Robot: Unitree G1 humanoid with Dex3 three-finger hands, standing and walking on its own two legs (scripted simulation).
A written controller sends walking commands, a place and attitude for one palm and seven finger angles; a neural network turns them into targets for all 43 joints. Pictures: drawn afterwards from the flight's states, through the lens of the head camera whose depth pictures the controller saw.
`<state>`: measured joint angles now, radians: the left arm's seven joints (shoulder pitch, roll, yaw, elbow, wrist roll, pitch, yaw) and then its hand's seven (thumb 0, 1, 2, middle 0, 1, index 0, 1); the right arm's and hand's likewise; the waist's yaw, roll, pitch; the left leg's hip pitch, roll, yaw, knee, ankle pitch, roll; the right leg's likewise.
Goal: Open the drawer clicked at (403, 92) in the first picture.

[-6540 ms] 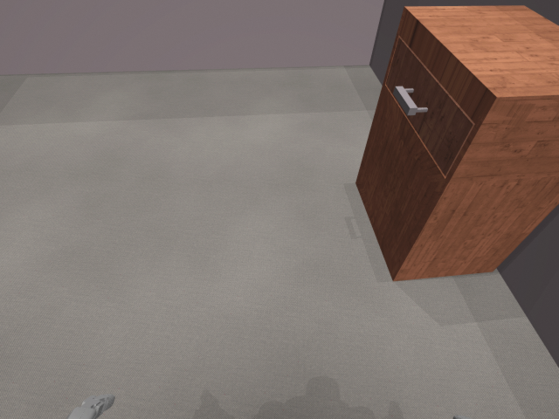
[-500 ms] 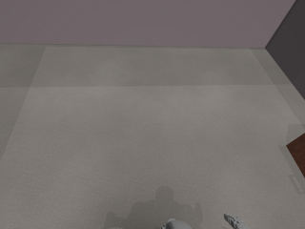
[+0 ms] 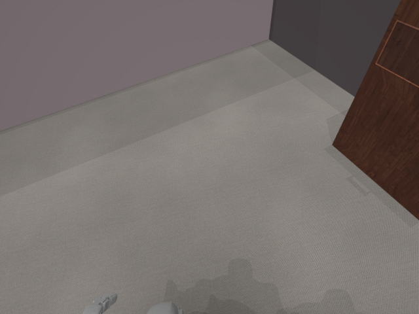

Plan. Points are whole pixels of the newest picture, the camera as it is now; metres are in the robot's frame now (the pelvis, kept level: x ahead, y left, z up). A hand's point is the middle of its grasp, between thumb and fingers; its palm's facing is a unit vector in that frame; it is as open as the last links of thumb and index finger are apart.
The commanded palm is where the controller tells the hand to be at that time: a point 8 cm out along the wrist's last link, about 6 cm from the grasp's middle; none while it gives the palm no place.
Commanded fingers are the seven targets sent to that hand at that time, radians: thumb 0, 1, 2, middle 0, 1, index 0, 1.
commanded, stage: walk to a spot facing it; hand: left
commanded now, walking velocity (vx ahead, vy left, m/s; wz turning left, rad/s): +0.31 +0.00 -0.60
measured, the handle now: out of the picture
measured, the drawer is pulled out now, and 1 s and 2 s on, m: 0.00 0.00 0.00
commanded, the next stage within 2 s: turn to face it in 0.88 s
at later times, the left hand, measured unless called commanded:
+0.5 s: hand out of the picture +0.12 +0.23 -0.18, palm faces -0.12 -0.97 -0.20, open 7.4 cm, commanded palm none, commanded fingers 0.00 0.90 0.90 -0.20 -0.30 -0.20 -0.30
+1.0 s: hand (221, 168) +0.54 +0.00 -0.16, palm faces -0.61 -0.76 -0.24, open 7.4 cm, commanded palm none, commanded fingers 0.00 0.90 0.90 -0.20 -0.30 -0.20 -0.30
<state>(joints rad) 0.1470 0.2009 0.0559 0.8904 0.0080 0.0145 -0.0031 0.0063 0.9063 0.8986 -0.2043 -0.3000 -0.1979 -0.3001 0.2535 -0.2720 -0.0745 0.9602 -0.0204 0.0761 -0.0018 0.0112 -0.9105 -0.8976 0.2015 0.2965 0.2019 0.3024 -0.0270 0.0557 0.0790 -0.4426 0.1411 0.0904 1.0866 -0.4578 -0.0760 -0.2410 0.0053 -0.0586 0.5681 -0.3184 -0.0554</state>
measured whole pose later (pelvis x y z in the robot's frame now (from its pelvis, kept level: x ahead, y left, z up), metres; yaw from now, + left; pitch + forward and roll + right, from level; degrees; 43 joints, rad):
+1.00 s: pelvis +0.29 -0.07 -0.02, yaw -34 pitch +0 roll +1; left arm 0.03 0.24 0.06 0.89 0.03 -0.03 -0.04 0.01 0.91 0.90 -0.20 -0.30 -0.19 -0.30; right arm 0.45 -0.20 -0.05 1.06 -0.01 -0.02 0.00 0.01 -0.91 -0.90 0.20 0.30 0.20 0.30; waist -0.07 0.00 0.12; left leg -0.07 0.20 0.33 0.79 -0.52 -0.09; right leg -0.48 -0.03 -0.14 0.64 -0.11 -0.08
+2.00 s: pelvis +0.34 -0.10 +0.00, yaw -60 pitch -1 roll +0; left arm 0.18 0.17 0.04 0.98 0.02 0.00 0.00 0.01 0.91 0.90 -0.20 -0.30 -0.20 -0.30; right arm 0.32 -0.22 -0.06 1.04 -0.02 0.06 -0.01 0.01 -0.91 -0.90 0.20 0.30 0.20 0.30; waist -0.04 0.06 0.03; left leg -0.36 0.13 0.13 0.91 -0.52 -0.04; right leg -0.21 -0.01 -0.10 0.55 -0.34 -0.04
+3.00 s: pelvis +0.42 -0.40 +0.01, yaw -63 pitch -1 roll +0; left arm 0.20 0.15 0.05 1.05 0.01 -0.06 0.03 0.00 0.94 0.90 -0.21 -0.30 -0.20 -0.30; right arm 0.31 -0.17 -0.05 1.11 -0.01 0.01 0.00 0.01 -0.91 -0.90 0.20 0.30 0.20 0.30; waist -0.02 0.03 0.05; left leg -0.41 0.09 0.07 1.06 -0.38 0.00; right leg -0.24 -0.04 -0.18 0.48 -0.22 -0.05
